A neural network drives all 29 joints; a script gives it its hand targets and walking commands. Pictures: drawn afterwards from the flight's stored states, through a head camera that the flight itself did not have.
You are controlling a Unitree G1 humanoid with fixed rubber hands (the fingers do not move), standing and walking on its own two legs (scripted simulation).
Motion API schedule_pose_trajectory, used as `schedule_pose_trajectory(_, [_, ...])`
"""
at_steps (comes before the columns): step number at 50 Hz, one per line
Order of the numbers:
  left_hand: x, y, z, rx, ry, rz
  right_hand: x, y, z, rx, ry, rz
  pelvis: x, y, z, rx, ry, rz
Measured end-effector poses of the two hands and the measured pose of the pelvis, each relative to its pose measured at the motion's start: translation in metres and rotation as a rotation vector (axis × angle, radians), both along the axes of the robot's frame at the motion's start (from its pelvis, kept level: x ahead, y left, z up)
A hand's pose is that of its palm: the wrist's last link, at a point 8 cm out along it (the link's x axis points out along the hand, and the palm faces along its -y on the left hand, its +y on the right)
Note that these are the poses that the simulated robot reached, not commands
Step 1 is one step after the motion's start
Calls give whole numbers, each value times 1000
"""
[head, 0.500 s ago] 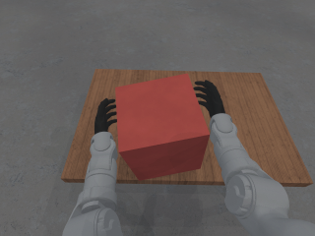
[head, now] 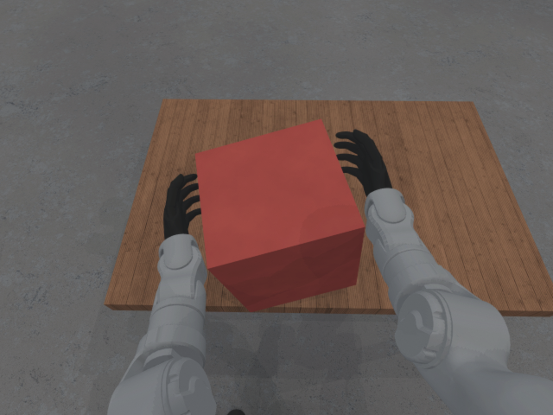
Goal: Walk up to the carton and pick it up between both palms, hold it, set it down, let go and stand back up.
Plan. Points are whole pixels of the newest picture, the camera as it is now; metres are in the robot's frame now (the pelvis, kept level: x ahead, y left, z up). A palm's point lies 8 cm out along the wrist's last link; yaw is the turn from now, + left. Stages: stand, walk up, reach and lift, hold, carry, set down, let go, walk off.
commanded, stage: set down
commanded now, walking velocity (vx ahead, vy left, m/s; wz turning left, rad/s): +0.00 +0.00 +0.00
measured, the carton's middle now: (282, 224) +0.43 +0.05 -0.06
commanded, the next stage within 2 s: none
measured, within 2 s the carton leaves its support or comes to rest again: neither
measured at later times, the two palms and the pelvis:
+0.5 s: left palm (183, 222) +0.38 +0.20 +0.01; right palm (377, 182) +0.46 -0.09 +0.04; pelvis +0.00 +0.00 +0.00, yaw +0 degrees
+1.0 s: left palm (182, 227) +0.37 +0.20 +0.01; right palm (378, 188) +0.45 -0.09 +0.04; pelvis -0.01 +0.00 +0.00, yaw +1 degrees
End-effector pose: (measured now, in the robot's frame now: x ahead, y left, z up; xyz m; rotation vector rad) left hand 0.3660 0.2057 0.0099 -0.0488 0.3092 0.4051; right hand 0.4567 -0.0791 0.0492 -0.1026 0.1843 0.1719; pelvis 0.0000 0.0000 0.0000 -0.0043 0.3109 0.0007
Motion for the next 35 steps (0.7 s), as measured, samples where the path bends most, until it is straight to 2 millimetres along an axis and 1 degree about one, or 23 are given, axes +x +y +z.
schedule_pose_trajectory(4, [0,2,0,3,9,6,2,2,-2,22,15,0,-1,-1,0,-1,5,8])
schedule_pose_trajectory(16, [8,-5,3,-4,30,-14,1,-8,-8,19,47,-19,-3,-2,-1,4,3,8])
schedule_pose_trajectory(25, [10,-5,4,-4,37,-12,5,-8,-6,7,54,-12,-3,-1,0,5,4,5])
schedule_pose_trajectory(35, [8,-4,4,7,33,-16,2,-7,-5,4,51,-16,-3,1,0,5,-6,6])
